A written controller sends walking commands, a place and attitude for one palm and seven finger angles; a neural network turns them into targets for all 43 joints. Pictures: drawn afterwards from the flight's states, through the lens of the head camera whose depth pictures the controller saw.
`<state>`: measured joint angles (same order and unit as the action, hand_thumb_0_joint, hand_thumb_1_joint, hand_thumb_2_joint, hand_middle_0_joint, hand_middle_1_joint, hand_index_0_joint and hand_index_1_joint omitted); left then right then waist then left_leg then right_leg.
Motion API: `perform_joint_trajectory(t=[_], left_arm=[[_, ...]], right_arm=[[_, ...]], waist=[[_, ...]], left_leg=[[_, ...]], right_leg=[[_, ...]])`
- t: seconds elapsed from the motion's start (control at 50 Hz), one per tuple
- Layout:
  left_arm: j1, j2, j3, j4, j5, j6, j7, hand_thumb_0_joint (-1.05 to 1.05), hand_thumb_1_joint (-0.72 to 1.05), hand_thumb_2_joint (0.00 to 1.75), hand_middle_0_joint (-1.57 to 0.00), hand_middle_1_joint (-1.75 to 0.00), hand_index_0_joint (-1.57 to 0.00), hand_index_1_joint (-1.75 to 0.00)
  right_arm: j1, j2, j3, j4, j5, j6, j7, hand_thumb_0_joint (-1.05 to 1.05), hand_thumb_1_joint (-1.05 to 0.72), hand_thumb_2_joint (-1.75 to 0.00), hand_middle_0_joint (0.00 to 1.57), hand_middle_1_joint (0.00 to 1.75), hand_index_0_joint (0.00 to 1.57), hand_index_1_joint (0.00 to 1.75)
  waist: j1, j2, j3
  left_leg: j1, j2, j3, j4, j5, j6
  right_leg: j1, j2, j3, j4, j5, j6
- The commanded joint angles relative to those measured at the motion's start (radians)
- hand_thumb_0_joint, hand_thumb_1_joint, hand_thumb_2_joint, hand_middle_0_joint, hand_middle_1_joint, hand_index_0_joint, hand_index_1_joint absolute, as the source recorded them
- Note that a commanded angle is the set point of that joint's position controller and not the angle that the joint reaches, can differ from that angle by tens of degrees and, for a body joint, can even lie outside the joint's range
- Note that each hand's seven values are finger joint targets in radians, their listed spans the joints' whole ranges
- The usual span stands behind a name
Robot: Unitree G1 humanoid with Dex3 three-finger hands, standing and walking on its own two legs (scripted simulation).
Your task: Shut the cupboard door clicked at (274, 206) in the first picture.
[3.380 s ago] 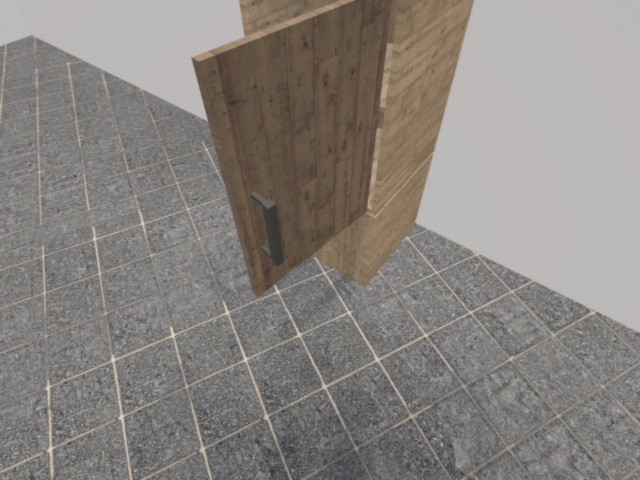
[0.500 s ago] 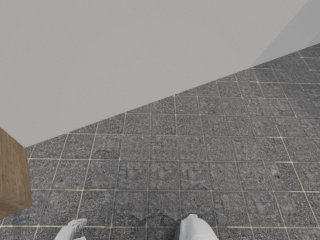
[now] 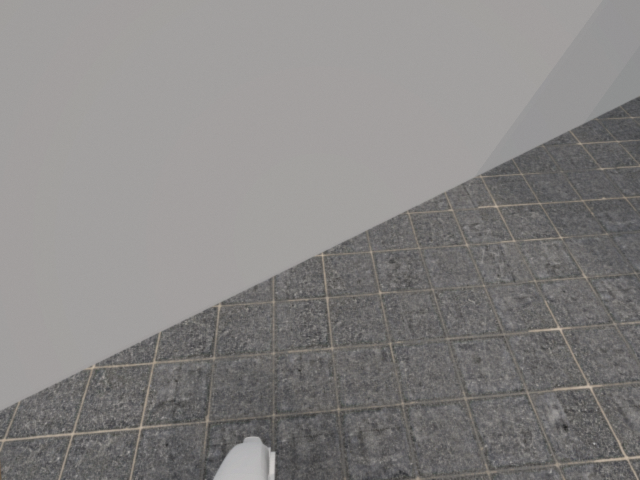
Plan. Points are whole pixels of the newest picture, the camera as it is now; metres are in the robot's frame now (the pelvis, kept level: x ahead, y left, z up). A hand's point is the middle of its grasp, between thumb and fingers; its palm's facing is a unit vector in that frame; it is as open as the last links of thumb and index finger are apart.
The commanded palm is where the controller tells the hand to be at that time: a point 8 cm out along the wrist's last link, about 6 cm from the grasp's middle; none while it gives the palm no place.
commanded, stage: walk to a spot facing it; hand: left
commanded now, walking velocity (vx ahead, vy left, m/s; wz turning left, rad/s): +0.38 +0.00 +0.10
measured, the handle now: out of the picture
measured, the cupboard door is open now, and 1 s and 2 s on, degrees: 82 82 82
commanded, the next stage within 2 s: turn to face it in 0.18 s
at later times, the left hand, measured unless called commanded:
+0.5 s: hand (207, 377) +0.29 +0.22 -0.17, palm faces +0.10 -0.97 -0.20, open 7.2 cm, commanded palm none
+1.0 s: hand (212, 385) +0.28 +0.21 -0.19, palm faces +0.43 -0.88 -0.22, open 7.2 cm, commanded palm none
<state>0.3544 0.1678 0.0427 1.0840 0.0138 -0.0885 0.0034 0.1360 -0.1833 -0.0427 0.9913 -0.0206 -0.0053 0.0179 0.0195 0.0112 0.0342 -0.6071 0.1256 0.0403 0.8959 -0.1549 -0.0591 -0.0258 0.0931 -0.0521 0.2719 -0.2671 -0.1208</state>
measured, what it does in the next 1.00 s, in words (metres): walks ahead, turning left: left foot, then right foot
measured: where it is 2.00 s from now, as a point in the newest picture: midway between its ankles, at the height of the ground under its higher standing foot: (353, 445)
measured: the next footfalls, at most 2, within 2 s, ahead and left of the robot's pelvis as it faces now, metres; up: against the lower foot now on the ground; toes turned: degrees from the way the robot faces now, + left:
left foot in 0.22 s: +0.24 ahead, +0.13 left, +0.00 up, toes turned +7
right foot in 0.62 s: +0.37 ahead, -0.11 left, +0.00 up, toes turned +4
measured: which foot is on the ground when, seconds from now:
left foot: up 0.00-0.20, down 0.22-0.62, up 0.64-1.00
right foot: down 0.00-0.22, up 0.24-0.60, down 0.62-1.00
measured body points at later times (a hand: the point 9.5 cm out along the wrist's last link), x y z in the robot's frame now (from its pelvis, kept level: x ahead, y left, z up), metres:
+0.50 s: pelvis +0.23 +0.03 +0.00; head +0.26 +0.04 +0.44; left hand +0.29 +0.27 -0.16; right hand +0.21 -0.21 -0.15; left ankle +0.20 +0.12 -0.74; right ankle +0.32 -0.12 -0.70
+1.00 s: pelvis +0.30 +0.00 -0.02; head +0.33 +0.04 +0.43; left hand +0.26 +0.26 -0.17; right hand +0.53 -0.20 -0.13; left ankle +0.29 +0.12 -0.74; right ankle +0.33 -0.11 -0.74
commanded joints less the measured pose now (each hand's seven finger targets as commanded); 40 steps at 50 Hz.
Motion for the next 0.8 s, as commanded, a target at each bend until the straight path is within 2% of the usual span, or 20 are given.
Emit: perform_joint_trajectory(t=[0.0,0.1,0.14,0.16,0.18,0.2,0.22,0.24,0.26,0.3,0.34,0.4,0.5,0.56,0.58,0.6,0.62,0.64,0.7,0.78], left_arm=[[0.156,0.105,0.008,0.012,0.002,-0.013,0.018,0.0,0.9,0.9,-0.2,-0.3,-0.2,-0.3],[0.164,0.13,0.009,0.039,0.005,-0.012,0.026,0.0,0.9,0.9,-0.2,-0.3,-0.2,-0.3],[0.12,0.148,0.012,0.034,-0.001,-0.016,0.027,0.0,0.9,0.9,-0.2,-0.3,-0.2,-0.3],[0.106,0.138,0.012,0.024,-0.007,-0.016,0.023,0.0,0.9,0.9,-0.2,-0.3,-0.2,-0.3],[0.148,0.08,0.003,0.005,-0.023,-0.016,0.015,0.0,0.9,0.9,-0.2,-0.3,-0.2,-0.3],[0.102,0.069,-0.01,-0.032,-0.025,-0.019,0.015,0.0,0.9,0.9,-0.2,-0.3,-0.2,-0.3],[0.039,0.081,0.005,-0.042,-0.013,-0.004,0.023,0.0,0.9,0.9,-0.2,-0.3,-0.2,-0.3],[-0.012,0.061,0.008,-0.056,0.001,0.004,0.013,0.0,0.9,0.9,-0.2,-0.3,-0.2,-0.3],[-0.009,0.043,0.011,-0.048,0.012,0.019,0.004,0.0,0.9,0.9,-0.2,-0.3,-0.2,-0.3],[0.047,0.012,0.006,-0.024,0.019,0.047,-0.006,0.0,0.9,0.9,-0.2,-0.3,-0.2,-0.3],[0.064,0.0,0.002,-0.031,0.014,0.063,-0.005,0.0,0.9,0.9,-0.2,-0.3,-0.2,-0.3],[-0.028,0.018,0.005,-0.071,0.01,0.074,-0.002,0.0,0.9,0.9,-0.2,-0.3,-0.2,-0.3],[-0.163,0.078,0.02,-0.148,0.005,0.081,0.001,0.0,0.9,0.9,-0.2,-0.3,-0.2,-0.3],[-0.122,0.121,0.031,-0.153,-0.002,0.063,0.004,0.0,0.9,0.9,-0.2,-0.3,-0.2,-0.3],[-0.067,0.196,0.046,-0.142,0.004,0.049,0.013,0.0,0.9,0.9,-0.2,-0.3,-0.2,-0.3],[0.016,0.285,0.065,-0.134,0.011,0.045,0.024,0.0,0.9,0.9,-0.2,-0.3,-0.2,-0.3],[0.013,0.284,0.054,-0.142,0.004,0.052,0.03,0.0,0.9,0.9,-0.2,-0.3,-0.2,-0.3],[-0.057,0.224,0.044,-0.159,0.004,0.052,0.036,0.0,0.9,0.9,-0.2,-0.3,-0.2,-0.3],[-0.141,0.172,0.03,-0.191,0.001,0.062,0.041,0.0,0.9,0.9,-0.2,-0.3,-0.2,-0.3],[-0.152,0.183,0.033,-0.201,0.009,0.061,0.035,0.0,0.9,0.9,-0.2,-0.3,-0.2,-0.3]], right_arm=[[-0.124,-0.053,-0.01,-0.085,0.006,-0.03,0.003,0.0,-0.9,-0.9,0.2,0.3,0.2,0.3],[-0.112,-0.048,-0.004,-0.062,0.004,-0.042,-0.001,0.0,-0.9,-0.9,0.2,0.3,0.2,0.3],[0.108,-0.08,-0.012,0.009,-0.002,-0.051,-0.019,0.0,-0.9,-0.9,0.2,0.3,0.2,0.3],[0.258,-0.131,-0.026,0.049,-0.011,-0.054,-0.027,0.0,-0.9,-0.9,0.2,0.3,0.2,0.3],[0.381,-0.23,-0.051,0.075,-0.031,-0.059,-0.037,0.0,-0.9,-0.9,0.2,0.3,0.2,0.3],[0.421,-0.248,-0.047,0.073,-0.009,-0.048,-0.042,0.0,-0.9,-0.9,0.2,0.3,0.2,0.3],[0.327,-0.228,-0.044,0.062,-0.002,-0.042,-0.041,0.0,-0.9,-0.9,0.2,0.3,0.2,0.3],[0.248,-0.166,-0.034,0.044,0.0,-0.055,-0.045,0.0,-0.9,-0.9,0.2,0.3,0.2,0.3],[0.203,-0.113,-0.014,0.033,-0.003,-0.064,-0.05,0.0,-0.9,-0.9,0.2,0.3,0.2,0.3],[0.173,-0.067,0.003,0.042,0.002,-0.078,-0.053,0.0,-0.9,-0.9,0.2,0.3,0.2,0.3],[0.169,-0.081,0.005,0.043,0.007,-0.079,-0.053,0.0,-0.9,-0.9,0.2,0.3,0.2,0.3],[0.174,-0.12,-0.008,0.033,0.005,-0.064,-0.05,0.0,-0.9,-0.9,0.2,0.3,0.2,0.3],[0.19,-0.16,-0.026,0.026,0.002,-0.025,-0.046,0.0,-0.9,-0.9,0.2,0.3,0.2,0.3],[0.173,-0.16,-0.033,0.006,0.008,-0.01,-0.046,0.0,-0.9,-0.9,0.2,0.3,0.2,0.3],[0.2,-0.118,-0.031,-0.002,0.018,-0.013,-0.039,0.0,-0.9,-0.9,0.2,0.3,0.2,0.3],[0.218,-0.077,-0.029,-0.026,0.023,-0.012,-0.038,0.0,-0.9,-0.9,0.2,0.3,0.2,0.3],[0.232,-0.106,-0.033,-0.029,0.02,0.002,-0.041,0.0,-0.9,-0.9,0.2,0.3,0.2,0.3],[0.203,-0.091,-0.032,-0.028,0.014,0.009,-0.038,0.0,-0.9,-0.9,0.2,0.3,0.2,0.3],[0.155,-0.076,-0.027,-0.033,0.013,0.032,-0.019,0.0,-0.9,-0.9,0.2,0.3,0.2,0.3],[0.105,-0.059,-0.019,-0.056,0.007,0.05,-0.003,0.0,-0.9,-0.9,0.2,0.3,0.2,0.3]], waist=[[0.035,-0.11,0.054],[-0.005,-0.1,0.033],[-0.111,-0.118,-0.061],[-0.175,-0.089,-0.135],[-0.192,0.111,-0.261],[-0.17,0.13,-0.289],[-0.13,0.04,-0.127],[-0.098,0.016,0.017],[-0.054,0.059,0.076],[0.005,0.096,0.079],[0.026,0.11,0.009],[0.01,0.069,0.0],[-0.012,0.149,-0.01],[0.022,0.104,-0.052],[0.038,-0.069,-0.139],[0.066,-0.309,-0.213],[0.055,-0.26,-0.235],[0.029,-0.2,-0.157],[-0.01,-0.206,-0.124],[-0.025,-0.184,-0.065]], left_leg=[[-0.142,-0.022,0.03,-0.07,-0.015,0.023],[0.09,-0.127,0.123,-0.241,-0.092,0.08],[0.372,-0.172,0.137,-0.351,0.002,0.125],[0.661,-0.08,0.042,-0.362,0.124,0.172],[0.91,0.233,-0.373,-0.361,0.283,0.321],[0.876,0.377,-0.579,-0.498,0.389,0.407],[0.685,0.376,-0.506,-0.575,0.202,0.403],[0.526,0.313,-0.432,-0.627,0.143,0.339],[0.402,0.254,-0.342,-0.66,0.143,0.287],[0.309,0.153,-0.157,-0.654,0.324,0.233],[0.301,0.094,-0.071,-0.619,0.494,0.229],[0.281,0.076,-0.082,-0.596,0.493,0.226],[0.313,0.082,-0.179,-0.529,0.394,0.217],[0.278,0.035,-0.197,-0.39,0.278,0.146],[0.134,-0.035,-0.138,-0.236,0.08,0.087],[0.017,-0.169,0.003,0.049,-0.479,0.021],[0.047,-0.113,-0.046,0.245,-0.549,0.022],[-0.001,-0.083,-0.061,0.327,-0.466,0.013],[0.015,-0.042,-0.028,0.326,-0.342,-0.004],[0.094,-0.053,0.035,0.136,-0.275,-0.016]], right_leg=[[0.18,-0.322,0.177,-0.029,0.719,-0.012],[0.177,-0.32,0.113,0.103,1.095,-0.005],[0.089,-0.278,0.048,0.323,1.163,0.038],[-0.122,-0.251,0.036,0.531,0.945,0.063],[-0.416,-0.118,-0.017,0.907,0.303,0.099],[-0.498,-0.065,0.057,1.134,-0.251,0.078],[-0.555,-0.122,0.105,1.183,-0.252,0.076],[-0.613,-0.149,0.094,1.156,-0.165,0.092],[-0.581,-0.178,0.098,1.111,-0.105,0.104],[-0.488,-0.198,0.066,0.974,-0.042,0.129],[-0.404,-0.186,0.029,0.805,-0.029,0.143],[-0.352,-0.158,-0.013,0.616,0.028,0.16],[-0.322,-0.116,-0.025,0.468,0.029,0.166],[-0.116,-0.14,0.003,0.206,0.173,0.162],[0.122,-0.303,0.149,0.172,0.458,0.122],[0.218,-0.591,0.365,0.14,0.776,-0.007],[0.131,-0.651,0.356,0.113,0.738,-0.086],[0.086,-0.585,0.267,0.118,0.757,-0.077],[-0.003,-0.471,0.052,0.123,0.748,-0.016],[-0.094,-0.443,-0.051,0.101,0.653,0.006]])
